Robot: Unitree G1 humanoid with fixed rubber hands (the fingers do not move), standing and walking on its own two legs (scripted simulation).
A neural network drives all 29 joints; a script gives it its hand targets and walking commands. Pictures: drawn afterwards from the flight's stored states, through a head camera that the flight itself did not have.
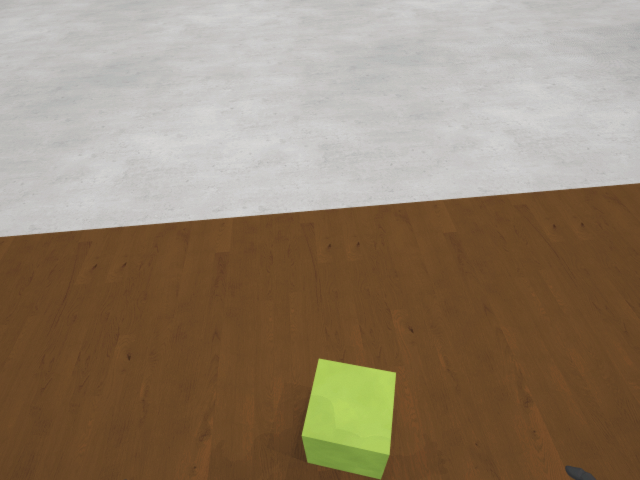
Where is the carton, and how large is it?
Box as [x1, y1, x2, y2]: [302, 359, 395, 478]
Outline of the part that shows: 319,359 302,432 302,439 307,462 380,478 389,454 395,373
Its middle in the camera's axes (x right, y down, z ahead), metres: +0.08 +0.51 +1.07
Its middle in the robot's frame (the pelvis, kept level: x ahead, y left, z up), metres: +0.42 -0.04 -0.66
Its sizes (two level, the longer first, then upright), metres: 0.210 0.200 0.250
